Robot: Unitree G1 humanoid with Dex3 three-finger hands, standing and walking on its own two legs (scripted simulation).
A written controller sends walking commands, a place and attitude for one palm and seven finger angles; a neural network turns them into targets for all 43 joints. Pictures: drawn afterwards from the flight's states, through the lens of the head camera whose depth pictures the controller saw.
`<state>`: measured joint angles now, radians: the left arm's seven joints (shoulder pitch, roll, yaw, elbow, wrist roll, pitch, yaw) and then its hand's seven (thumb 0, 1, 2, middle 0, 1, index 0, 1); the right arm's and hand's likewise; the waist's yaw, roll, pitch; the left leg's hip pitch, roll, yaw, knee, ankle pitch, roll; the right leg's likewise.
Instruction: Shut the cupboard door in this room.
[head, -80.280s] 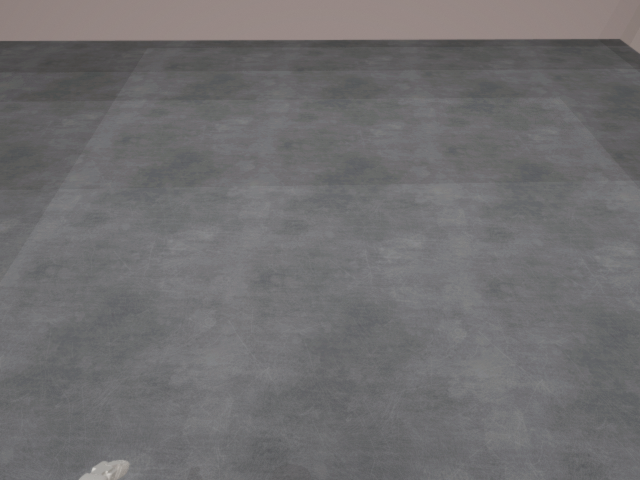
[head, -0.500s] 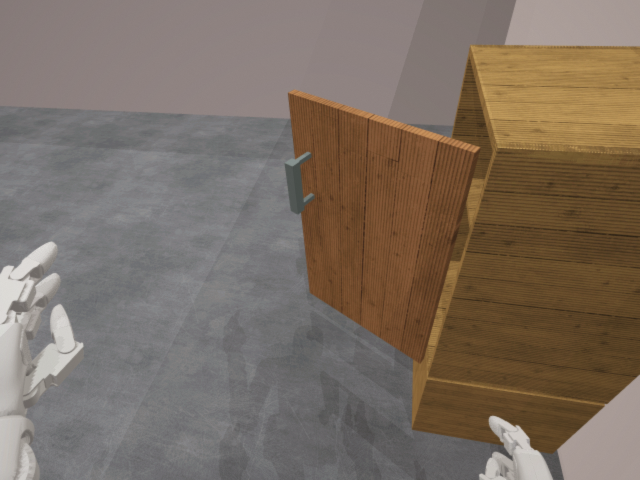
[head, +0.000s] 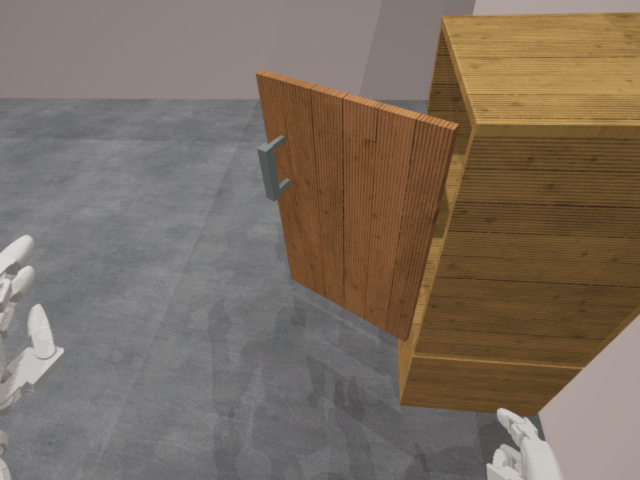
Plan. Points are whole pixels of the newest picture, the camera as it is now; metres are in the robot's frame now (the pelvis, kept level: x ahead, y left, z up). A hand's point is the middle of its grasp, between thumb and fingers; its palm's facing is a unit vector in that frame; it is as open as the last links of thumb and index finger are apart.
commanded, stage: step back with the hand held close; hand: left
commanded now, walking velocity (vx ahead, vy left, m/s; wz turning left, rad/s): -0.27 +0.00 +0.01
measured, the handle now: (276, 168) +0.66 +0.14 +0.02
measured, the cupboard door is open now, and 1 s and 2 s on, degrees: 61 61 61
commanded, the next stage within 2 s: stop stepping back and stand still in 1.68 s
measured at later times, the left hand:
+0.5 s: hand out of the picture +0.14 +0.28 +0.16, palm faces +0.45 -0.76 -0.47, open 7.4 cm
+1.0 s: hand out of the picture +0.10 +0.28 +0.16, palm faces +0.48 -0.75 -0.46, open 7.4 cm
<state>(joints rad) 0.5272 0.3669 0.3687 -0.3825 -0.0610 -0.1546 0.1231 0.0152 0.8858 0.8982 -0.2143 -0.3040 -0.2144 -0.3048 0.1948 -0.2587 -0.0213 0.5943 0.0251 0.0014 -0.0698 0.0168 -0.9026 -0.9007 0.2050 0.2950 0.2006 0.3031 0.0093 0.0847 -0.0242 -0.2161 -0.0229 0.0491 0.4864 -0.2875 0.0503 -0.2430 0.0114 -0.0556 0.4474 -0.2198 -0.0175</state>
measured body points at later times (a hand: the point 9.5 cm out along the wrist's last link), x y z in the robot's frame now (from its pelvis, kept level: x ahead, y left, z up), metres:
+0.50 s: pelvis -0.06 +0.01 -0.02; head -0.06 +0.01 +0.43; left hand +0.11 +0.31 +0.18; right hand +0.10 -0.23 -0.10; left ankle -0.02 +0.08 -0.74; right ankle +0.01 -0.11 -0.74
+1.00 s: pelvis -0.10 +0.00 -0.02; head -0.08 +0.03 +0.43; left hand +0.06 +0.32 +0.18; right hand +0.08 -0.23 -0.09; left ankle -0.02 +0.08 -0.74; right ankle -0.04 -0.13 -0.74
